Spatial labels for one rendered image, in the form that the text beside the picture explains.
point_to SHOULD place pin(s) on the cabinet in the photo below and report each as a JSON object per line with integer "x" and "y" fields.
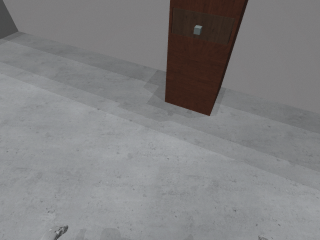
{"x": 196, "y": 68}

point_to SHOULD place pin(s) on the handle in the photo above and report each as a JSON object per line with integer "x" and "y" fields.
{"x": 197, "y": 29}

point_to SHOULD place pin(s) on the robot left hand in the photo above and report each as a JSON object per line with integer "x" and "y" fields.
{"x": 55, "y": 232}

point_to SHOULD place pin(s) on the drawer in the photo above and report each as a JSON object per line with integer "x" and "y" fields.
{"x": 215, "y": 28}

